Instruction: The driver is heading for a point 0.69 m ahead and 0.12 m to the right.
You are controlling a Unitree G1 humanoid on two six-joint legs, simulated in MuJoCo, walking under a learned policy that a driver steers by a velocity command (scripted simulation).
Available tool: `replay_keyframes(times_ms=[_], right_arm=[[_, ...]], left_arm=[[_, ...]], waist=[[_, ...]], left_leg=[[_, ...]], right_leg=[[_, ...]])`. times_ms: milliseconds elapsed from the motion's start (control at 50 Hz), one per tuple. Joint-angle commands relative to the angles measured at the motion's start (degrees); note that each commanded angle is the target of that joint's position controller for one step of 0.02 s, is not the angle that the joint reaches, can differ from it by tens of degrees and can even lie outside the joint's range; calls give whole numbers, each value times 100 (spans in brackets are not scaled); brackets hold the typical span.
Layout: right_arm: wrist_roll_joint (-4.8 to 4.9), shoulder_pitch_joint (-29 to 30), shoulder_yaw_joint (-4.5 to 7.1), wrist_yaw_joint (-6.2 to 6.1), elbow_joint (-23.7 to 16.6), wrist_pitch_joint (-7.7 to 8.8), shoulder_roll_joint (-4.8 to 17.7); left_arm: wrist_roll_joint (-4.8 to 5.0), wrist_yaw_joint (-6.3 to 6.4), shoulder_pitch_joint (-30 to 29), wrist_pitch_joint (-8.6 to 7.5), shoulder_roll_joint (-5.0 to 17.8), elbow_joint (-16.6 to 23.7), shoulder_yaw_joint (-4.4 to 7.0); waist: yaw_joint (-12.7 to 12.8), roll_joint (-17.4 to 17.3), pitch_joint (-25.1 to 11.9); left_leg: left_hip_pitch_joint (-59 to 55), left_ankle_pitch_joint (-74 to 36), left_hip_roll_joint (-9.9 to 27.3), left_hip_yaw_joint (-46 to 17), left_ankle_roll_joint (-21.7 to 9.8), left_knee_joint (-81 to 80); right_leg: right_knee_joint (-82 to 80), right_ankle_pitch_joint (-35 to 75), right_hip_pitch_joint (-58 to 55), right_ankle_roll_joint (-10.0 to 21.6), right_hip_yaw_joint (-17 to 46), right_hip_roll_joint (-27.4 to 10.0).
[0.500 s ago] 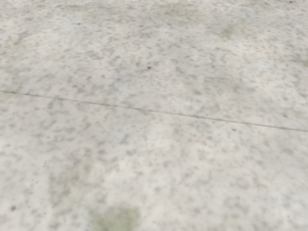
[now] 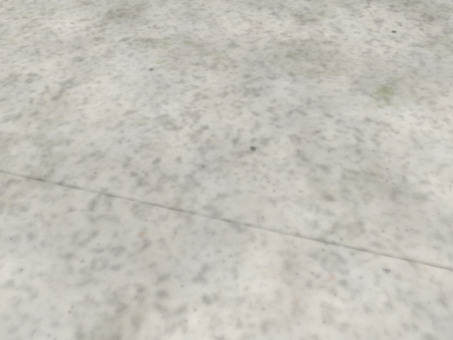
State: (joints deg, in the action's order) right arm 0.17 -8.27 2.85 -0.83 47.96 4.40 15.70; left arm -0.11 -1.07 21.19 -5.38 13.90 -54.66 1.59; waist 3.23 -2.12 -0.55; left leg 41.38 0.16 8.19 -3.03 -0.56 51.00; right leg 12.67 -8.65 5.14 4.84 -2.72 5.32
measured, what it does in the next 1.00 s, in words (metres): walks ahead, turning right: left foot, then right foot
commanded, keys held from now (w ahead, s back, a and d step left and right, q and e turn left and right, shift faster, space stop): w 0.28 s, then w+e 0.58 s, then no key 0.14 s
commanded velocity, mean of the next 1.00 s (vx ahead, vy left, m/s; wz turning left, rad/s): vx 0.48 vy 0.00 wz -0.27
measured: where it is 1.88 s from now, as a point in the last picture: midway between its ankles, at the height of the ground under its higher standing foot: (270, 281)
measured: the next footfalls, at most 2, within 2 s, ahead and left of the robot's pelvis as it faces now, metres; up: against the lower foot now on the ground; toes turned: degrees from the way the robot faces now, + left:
left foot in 0.24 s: +0.32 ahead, +0.16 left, +0.00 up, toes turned +2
right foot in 0.82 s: +0.60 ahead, -0.10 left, +0.00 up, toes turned -17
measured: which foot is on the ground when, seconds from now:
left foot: up 0.00-0.22, down 0.24-0.80, up 0.82-1.00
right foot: down 0.00-0.26, up 0.28-0.80, down 0.82-1.00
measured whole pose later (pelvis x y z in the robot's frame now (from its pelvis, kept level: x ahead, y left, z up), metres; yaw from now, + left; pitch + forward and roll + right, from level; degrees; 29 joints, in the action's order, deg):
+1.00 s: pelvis +0.54 -0.02 -0.01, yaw -19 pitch +2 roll +0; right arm 0.2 -8.8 2.7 -0.3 45.6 6.1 17.1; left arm 0.0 -1.5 13.4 -3.1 15.4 -43.2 3.8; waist 0.9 -1.5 3.5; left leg 31.6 20.8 4.7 -2.1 0.9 66.8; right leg 24.0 -8.8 16.7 6.3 -0.3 6.1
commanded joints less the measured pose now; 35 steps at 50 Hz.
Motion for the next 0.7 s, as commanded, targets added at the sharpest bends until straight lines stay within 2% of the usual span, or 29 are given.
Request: replay_keyframes(times_ms=[20, 100, 160, 200, 220, 240, 260, 280, 300, 320, 340, 360, 380, 400, 440, 480, 520, 580, 640, 700], right_arm=[[8, 407, 1, 55, -376, 86, 173], [75, 1093, -60, 185, -635, 133, 158], [100, 1334, -71, 303, -832, 191, 238], [97, 1022, -16, 338, -808, 223, 410], [87, 503, 71, 327, -678, 235, 573], [83, -514, 222, 284, -375, 239, 875], [9, -1686, 350, 217, -152, 210, 1374], [-9, -1861, 385, 260, -23, 166, 1596], [15, -1718, 227, 251, -102, 166, 953], [10, -1233, 158, 218, -191, 178, 748], [-6, -769, 112, 216, -269, 190, 633], [-29, -506, 75, 231, -285, 213, 468], [-82, -394, 49, 238, -255, 251, 381], [-93, -373, 53, 248, -209, 281, 339], [-108, -434, 85, 231, -87, 325, 431], [-135, -542, 118, 173, 16, 323, 529], [-141, -595, 124, 111, 78, 296, 572], [-110, -628, 126, 40, 120, 258, 673], [-58, -979, 153, -9, 275, 166, 772], [1, -1153, 193, -25, 358, 9, 857]], left_arm=[[59, 91, -99, -55, 914, 296, 165], [99, 102, 352, 42, 972, 81, 173], [105, 122, 454, 145, 1032, 3, 207], [108, 132, 322, 196, 1128, 28, 241], [101, 133, 188, 222, 1161, 64, 243], [53, 134, 134, 238, 1031, 119, 188], [-81, 145, 171, 206, 798, 319, 76], [-2, 67, 926, 57, 26, 284, -126], [175, 53, 531, -65, 750, 217, 32], [316, 47, -32, -129, 1020, 393, 125], [299, 91, -277, -122, 959, 431, 127], [220, 124, -381, -68, 881, 435, 161], [200, 125, -232, 21, 775, 409, 174], [205, 123, -115, 102, 638, 371, 167], [211, 129, -136, 216, 501, 410, 173], [181, 139, -412, 256, 499, 552, 197], [151, 113, -682, 234, 490, 676, 214], [115, 12, -1209, 197, 399, 873, 177], [105, -97, -1807, 186, 291, 1178, 116], [126, -224, -2181, 186, 294, 1496, 109]], waist=[[-68, 395, 415], [187, 399, 578], [160, 485, 602], [-80, 646, 386], [-397, 703, 60], [-844, 636, -590], [-1186, -113, -1585], [-735, -1664, -2242], [-974, -902, -1845], [-899, -597, -1014], [-691, -97, -626], [-543, -19, -295], [-363, -210, -231], [-292, -257, -176], [-209, -187, 18], [-241, -97, 170], [-291, -83, 247], [-454, -48, 375], [-699, 57, 561], [-764, 46, 628]], left_leg=[[-136, -795, -82, 116, 55, -984], [-112, -680, -247, 214, 34, -1733], [-143, -87, -344, 215, -138, -2094], [-796, 353, -529, 352, -303, -2262], [-1594, 429, -728, 523, -433, -2378], [-3029, 297, -741, 507, -638, -2331], [-4931, 83, 451, -866, -1051, -2142], [-6621, 1337, 1515, -3561, -1901, -2916], [-6311, 1867, 1401, -3597, -1642, -3268], [-5488, 1526, 1248, -2630, -1365, -3375], [-4658, 932, 1041, -1942, -1230, -3561], [-4062, 612, 817, -1430, -1144, -3789], [-3693, 446, 676, -1052, -1062, -3980], [-3472, 283, 586, -799, -1062, -4136], [-3238, -223, 550, -301, -1086, -4297], [-3294, -544, 549, 53, -1092, -4379], [-3402, -661, 484, 384, -1022, -4433], [-3505, -657, 386, 852, -869, -4513], [-4095, -840, 587, 1045, -844, -4409], [-4810, -1377, 820, 1186, -806, -4025]], right_leg=[[-766, 585, 365, 709, 891, -1554], [-537, 649, -308, 689, 834, -1728], [-170, 990, -867, 624, 912, -1978], [252, 1927, -1004, 516, 899, -2018], [860, 2952, -952, 415, 748, -1867], [2013, 3367, -506, 250, 502, -1544], [3970, 1708, 790, 38, 203, -1131], [5696, -2201, 3022, -276, 420, -99], [6295, -2361, 3639, -172, 1149, -396], [6297, -1805, 3886, -91, 1061, -659], [6047, -1254, 3626, -134, 920, -958], [5709, -905, 3431, -182, 909, -1120], [5537, -657, 3081, -210, 956, -1259], [5461, -543, 2910, -248, 941, -1280], [5338, -321, 3046, -311, 973, -1280], [4982, 124, 3434, -377, 1082, -1255], [4379, 699, 3606, -411, 1072, -1192], [3350, 1432, 3449, -385, 707, -1137], [2767, 1444, 3681, -295, 444, -1119], [2479, 880, 3943, -156, 203, -1048]])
